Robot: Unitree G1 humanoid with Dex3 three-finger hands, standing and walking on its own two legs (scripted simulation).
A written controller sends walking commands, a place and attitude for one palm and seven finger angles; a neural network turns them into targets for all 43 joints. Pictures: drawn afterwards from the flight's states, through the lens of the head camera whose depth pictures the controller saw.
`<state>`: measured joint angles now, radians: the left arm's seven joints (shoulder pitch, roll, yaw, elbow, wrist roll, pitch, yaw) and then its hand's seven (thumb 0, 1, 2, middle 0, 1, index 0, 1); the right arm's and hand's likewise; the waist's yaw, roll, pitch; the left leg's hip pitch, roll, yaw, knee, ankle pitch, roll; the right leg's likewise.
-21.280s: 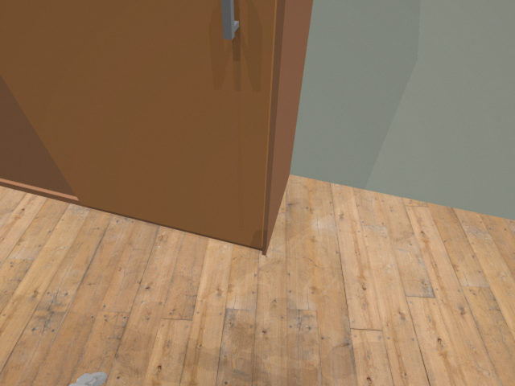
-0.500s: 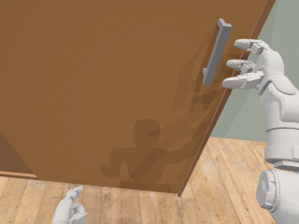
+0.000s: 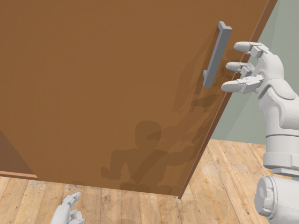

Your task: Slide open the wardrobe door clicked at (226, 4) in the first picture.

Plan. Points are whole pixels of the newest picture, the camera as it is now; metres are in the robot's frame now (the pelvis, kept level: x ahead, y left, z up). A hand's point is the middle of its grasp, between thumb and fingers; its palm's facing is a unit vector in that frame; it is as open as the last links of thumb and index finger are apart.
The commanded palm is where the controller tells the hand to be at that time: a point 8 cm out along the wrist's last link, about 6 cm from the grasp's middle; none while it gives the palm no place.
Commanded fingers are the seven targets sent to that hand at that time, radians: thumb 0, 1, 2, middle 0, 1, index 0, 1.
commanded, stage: feel for the door with the fingertips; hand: right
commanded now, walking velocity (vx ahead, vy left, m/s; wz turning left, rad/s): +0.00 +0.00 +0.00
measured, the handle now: (214, 55) +0.47 -0.13 +0.27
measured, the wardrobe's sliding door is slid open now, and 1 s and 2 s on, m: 0.00 0.00 0.00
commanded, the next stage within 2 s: slide the fingers in behind the handle in 0.86 s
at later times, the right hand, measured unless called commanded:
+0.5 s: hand (222, 67) +0.41 -0.13 +0.27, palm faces +0.07 +1.00 +0.00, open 14.0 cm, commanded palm +0.38 -0.19 +0.27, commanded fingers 0.00 0.50 -0.30 0.30 1.20 0.30 1.20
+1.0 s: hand (227, 64) +0.43 -0.15 +0.27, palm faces +0.07 +1.00 -0.01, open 13.8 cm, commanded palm +0.41 -0.20 +0.27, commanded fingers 0.00 0.50 -0.30 0.30 1.20 0.30 1.20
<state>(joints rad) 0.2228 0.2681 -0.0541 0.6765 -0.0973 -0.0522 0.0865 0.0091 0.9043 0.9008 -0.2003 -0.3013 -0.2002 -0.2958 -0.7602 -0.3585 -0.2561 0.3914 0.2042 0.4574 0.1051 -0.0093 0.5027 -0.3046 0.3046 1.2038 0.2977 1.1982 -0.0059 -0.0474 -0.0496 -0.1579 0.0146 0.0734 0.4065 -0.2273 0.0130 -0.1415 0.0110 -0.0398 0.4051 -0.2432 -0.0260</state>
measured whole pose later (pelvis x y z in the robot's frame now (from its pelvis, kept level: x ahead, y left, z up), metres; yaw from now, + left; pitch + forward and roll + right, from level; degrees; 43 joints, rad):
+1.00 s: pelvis -0.01 +0.01 +0.00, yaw +0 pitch -1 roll +0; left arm 0.26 0.26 -0.04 0.70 -0.09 -0.06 0.09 0.01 0.90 0.90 -0.20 -0.30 -0.20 -0.30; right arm -0.92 -0.35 -0.22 0.63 0.17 0.38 0.06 -0.01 0.50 -0.30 0.35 1.24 0.33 1.23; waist 0.01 -0.04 -0.04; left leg -0.18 0.00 0.08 0.39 -0.20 0.02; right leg -0.17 0.00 -0.03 0.40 -0.22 -0.02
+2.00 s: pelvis +0.00 +0.01 +0.00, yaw +0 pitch -2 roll +0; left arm 0.19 0.23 -0.07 0.67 -0.07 0.01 0.06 0.01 0.90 0.90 -0.20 -0.30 -0.20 -0.30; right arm -0.82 -0.21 -0.17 0.35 0.18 0.53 -0.06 -0.01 0.50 -0.30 0.30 1.20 0.30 1.20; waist 0.00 -0.04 -0.05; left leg -0.14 0.00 0.07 0.38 -0.21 0.02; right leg -0.12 0.00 -0.04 0.37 -0.22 -0.02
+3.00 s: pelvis +0.01 +0.00 +0.00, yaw +0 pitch -2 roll +0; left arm 0.15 0.22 -0.06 0.66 -0.06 0.04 0.05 0.01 0.90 0.90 -0.20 -0.30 -0.20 -0.30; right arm -0.78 -0.16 -0.13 0.23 0.17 0.58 -0.09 -0.01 0.46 -0.32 0.28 1.21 0.24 1.17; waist -0.02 -0.04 -0.05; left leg -0.12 0.01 0.07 0.37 -0.22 0.01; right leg -0.10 0.01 -0.04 0.37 -0.24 -0.02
